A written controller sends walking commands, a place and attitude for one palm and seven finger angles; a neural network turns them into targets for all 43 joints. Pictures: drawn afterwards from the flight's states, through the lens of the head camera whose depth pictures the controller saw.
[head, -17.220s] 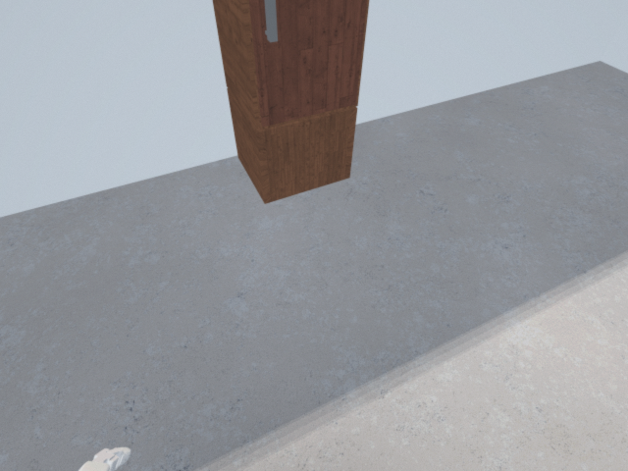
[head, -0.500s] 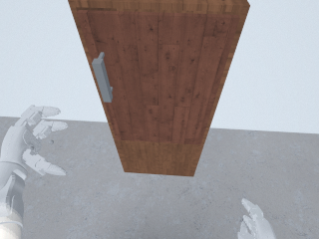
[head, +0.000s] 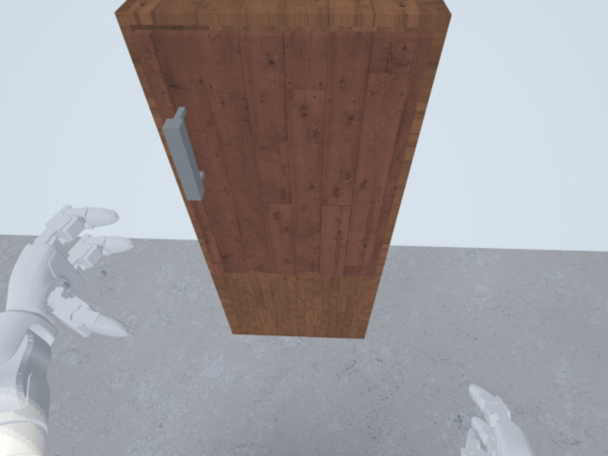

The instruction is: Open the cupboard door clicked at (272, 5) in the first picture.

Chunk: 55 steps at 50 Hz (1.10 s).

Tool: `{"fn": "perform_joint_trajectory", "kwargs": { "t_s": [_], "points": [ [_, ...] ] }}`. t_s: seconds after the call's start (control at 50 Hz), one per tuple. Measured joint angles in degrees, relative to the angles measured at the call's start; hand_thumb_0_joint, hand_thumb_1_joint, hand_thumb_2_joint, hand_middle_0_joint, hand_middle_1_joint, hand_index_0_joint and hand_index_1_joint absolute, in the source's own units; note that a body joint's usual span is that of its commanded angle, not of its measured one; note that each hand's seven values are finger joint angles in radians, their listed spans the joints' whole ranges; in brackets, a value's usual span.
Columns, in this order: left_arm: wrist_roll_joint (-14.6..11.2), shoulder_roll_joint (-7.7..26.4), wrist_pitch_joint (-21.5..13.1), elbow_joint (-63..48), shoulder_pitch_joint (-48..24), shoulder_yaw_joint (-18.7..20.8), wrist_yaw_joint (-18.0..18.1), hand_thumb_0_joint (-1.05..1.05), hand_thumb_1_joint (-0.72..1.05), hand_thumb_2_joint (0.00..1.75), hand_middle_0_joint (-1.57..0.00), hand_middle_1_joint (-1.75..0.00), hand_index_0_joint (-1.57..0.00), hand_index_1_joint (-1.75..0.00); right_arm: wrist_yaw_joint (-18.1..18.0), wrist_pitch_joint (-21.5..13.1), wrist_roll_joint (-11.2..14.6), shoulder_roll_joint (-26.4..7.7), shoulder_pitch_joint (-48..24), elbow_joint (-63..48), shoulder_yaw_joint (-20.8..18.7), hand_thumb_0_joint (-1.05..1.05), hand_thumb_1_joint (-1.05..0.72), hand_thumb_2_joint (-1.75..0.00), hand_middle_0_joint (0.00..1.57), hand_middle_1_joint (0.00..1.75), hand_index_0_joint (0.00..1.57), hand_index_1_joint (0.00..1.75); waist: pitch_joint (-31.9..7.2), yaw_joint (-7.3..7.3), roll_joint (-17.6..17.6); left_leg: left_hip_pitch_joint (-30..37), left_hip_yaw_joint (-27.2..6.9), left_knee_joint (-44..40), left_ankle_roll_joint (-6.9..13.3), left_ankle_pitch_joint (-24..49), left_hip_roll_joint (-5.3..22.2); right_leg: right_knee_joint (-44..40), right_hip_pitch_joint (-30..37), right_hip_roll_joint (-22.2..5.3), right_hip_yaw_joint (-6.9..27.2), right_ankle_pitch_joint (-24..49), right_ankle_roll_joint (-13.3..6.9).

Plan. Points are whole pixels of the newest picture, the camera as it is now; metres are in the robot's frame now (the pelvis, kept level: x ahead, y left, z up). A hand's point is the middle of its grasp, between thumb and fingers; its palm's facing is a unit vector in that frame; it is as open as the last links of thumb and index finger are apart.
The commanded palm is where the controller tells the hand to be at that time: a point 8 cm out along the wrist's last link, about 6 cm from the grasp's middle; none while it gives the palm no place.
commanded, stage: raise the hand with hooked fingers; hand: left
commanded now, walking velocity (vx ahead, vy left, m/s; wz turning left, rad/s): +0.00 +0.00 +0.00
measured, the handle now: (188, 154) +0.56 +0.24 +0.08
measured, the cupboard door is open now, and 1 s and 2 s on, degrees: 0 0 0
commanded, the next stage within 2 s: move the hooked fingers beside the handle in 0.02 s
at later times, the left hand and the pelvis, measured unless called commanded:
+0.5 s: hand (117, 242) +0.34 +0.27 +0.11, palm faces +0.00 -1.00 -0.02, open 14.0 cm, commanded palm +0.31 +0.33 +0.10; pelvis -0.01 +0.01 +0.00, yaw +0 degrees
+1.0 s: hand (132, 207) +0.41 +0.28 +0.10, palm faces +0.01 -1.00 -0.01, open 14.0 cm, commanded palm +0.39 +0.33 +0.09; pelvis +0.00 +0.01 -0.01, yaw +0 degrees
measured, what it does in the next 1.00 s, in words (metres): stands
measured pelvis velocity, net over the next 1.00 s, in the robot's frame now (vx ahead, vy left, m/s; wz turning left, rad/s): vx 0.00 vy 0.01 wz -0.01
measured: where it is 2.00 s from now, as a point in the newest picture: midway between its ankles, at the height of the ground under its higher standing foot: outside the picture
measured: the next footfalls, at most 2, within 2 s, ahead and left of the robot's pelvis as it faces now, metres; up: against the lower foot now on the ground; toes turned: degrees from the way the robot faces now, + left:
none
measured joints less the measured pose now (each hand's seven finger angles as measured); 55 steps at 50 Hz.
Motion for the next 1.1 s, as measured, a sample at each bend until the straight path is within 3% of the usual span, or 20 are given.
{"fn": "perform_joint_trajectory", "kwargs": {
  "t_s": [0.2,0.32,0.48,0.64,0.82,1.0,1.1],
  "points": [
    [-0.22,-0.15,-0.21,1.29,-0.89,0.21,-0.24,-0.02,-0.50,0.30,-0.30,-1.20,-0.30,-1.20,-0.10,-0.29,-0.05,0.31,-0.32,-0.13,0.46,0.01,-0.90,-0.89,0.20,0.30,0.20,0.30,0.19,0.34,-0.11,-0.43,-0.07,0.20,0.06,0.23,-0.06,0.22,-0.41,-0.06,-0.05,0.19,0.04],
    [0.76,1.18,-0.73,6.70,-6.59,0.22,-0.28,-0.02,-0.50,0.30,-0.30,-1.20,-0.30,-1.20,-0.63,-0.07,0.05,0.05,-0.79,0.79,0.68,0.01,-0.90,-0.89,0.21,0.30,0.20,0.30,0.74,0.11,-0.45,-1.81,-0.72,1.25,0.15,0.19,-0.20,0.85,-1.32,-0.20,-0.69,0.12,0.09],
    [2.28,2.18,-1.44,11.72,-13.28,-1.37,-0.47,-0.02,-0.50,0.30,-0.30,-1.20,-0.30,-1.20,-0.57,0.45,-0.07,-0.30,0.20,1.20,0.42,0.01,-0.90,-0.89,0.21,0.30,0.20,0.30,0.31,-1.07,-0.56,-3.50,-0.34,1.64,0.54,0.15,-0.36,1.17,-3.10,-0.39,-0.31,0.31,0.41],
    [3.49,3.78,-1.34,16.74,-15.56,1.16,0.71,-0.02,-0.50,0.30,-0.30,-1.20,-0.30,-1.20,0.60,2.40,-0.35,-0.22,2.35,0.37,0.30,0.01,-0.90,-0.89,0.21,0.30,0.20,0.30,-0.51,-2.48,-1.11,-4.42,0.80,1.96,0.81,-0.44,-0.17,1.82,-4.60,-0.29,0.87,0.00,0.69],
    [4.10,5.03,-4.34,21.78,-21.12,0.92,-0.16,-0.02,-0.50,0.30,-0.30,-1.20,-0.30,-1.20,0.45,4.00,-0.44,-0.65,3.84,1.80,-0.04,0.01,-0.90,-0.89,0.21,0.30,0.20,0.30,-0.34,-2.52,-1.14,-6.52,0.18,3.38,1.02,-0.97,-0.21,2.42,-6.09,-0.33,0.29,-0.29,0.85],
    [6.71,7.59,-5.01,31.11,-29.58,0.54,0.14,-0.02,-0.50,0.30,-0.30,-1.20,-0.30,-1.20,0.77,5.24,-0.86,-0.86,3.78,1.62,-0.05,0.01,-0.90,-0.89,0.21,0.30,0.20,0.30,-0.53,-4.15,-1.41,-9.85,0.06,4.83,1.10,-1.23,-0.13,3.68,-9.30,-0.31,0.19,-0.47,0.89],
    [7.46,9.18,-6.87,34.90,-32.56,2.93,0.15,-0.02,-0.50,0.30,-0.30,-1.20,-0.30,-1.20,1.25,6.56,-1.12,-0.83,4.26,1.56,0.08,0.01,-0.90,-0.89,0.21,0.30,0.20,0.30,-1.06,-5.05,-1.70,-11.24,0.53,5.68,1.10,-1.79,0.31,4.46,-10.92,0.06,0.71,-0.74,0.89]
  ]
}}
